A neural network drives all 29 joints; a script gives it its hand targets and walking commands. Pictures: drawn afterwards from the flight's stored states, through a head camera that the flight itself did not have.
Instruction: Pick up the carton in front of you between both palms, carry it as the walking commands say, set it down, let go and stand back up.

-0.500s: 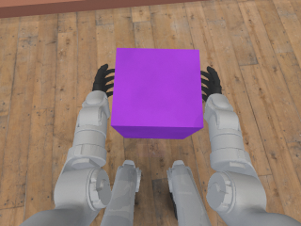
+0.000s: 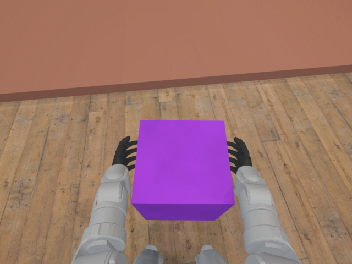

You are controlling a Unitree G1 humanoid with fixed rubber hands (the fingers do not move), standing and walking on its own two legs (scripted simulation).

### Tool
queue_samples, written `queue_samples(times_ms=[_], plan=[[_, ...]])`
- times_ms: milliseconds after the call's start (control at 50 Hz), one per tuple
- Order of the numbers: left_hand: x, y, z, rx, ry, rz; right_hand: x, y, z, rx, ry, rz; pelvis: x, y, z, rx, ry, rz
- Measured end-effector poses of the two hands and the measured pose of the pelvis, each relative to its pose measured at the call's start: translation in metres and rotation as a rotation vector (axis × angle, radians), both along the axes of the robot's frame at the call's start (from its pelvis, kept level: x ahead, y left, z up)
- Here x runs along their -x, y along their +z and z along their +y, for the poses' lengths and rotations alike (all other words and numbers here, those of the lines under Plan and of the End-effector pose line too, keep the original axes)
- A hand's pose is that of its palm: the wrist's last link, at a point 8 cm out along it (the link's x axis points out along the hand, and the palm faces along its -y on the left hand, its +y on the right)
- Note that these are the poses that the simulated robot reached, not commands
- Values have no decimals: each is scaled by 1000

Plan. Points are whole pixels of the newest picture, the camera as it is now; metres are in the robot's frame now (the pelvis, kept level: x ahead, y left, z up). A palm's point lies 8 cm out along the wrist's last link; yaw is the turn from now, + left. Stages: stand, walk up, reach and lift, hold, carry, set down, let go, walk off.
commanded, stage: reach and lift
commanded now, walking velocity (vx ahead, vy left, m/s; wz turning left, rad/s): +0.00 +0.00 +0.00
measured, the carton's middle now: (181, 175) +0.35 +0.00 -0.10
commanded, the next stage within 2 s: hold in 1.36 s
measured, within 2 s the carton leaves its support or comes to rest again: neither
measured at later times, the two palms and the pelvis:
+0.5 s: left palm (106, 163) +0.30 +0.15 +0.08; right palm (262, 164) +0.31 -0.15 +0.08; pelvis +0.02 +0.00 +0.06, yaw +0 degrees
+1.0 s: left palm (105, 158) +0.31 +0.15 +0.09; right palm (263, 159) +0.31 -0.15 +0.09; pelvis +0.02 +0.00 +0.06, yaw +0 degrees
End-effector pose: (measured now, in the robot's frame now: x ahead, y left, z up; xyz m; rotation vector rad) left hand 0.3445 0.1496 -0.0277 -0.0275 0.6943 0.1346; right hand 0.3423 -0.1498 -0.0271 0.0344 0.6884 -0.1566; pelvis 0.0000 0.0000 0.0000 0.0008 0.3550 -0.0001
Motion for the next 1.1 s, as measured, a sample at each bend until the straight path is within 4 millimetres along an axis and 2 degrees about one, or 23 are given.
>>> queue_samples(times_ms=[220, 400, 560, 720, 1100], plan=[[20, 64, 0, -5, 1, -14, 19, 64, 0, 4, 7, -14, -21, 44, 0, 1, -1, -191], [34, 106, 0, -32, -14, -29, 31, 107, 0, 32, 35, -29, -23, 60, 0, 1, 1, -347], [42, 110, 0, -37, -20, 6, 39, 110, 0, 37, 40, 6, -11, 60, 0, 1, 1, -406], [40, 114, 1, -32, -16, -10, 37, 114, 0, 31, 35, -9, -5, 60, 0, 0, 0, -415], [33, 123, 1, -54, -30, -9, 30, 123, 0, 53, 50, -8, -22, 66, 0, 1, -1, -420]])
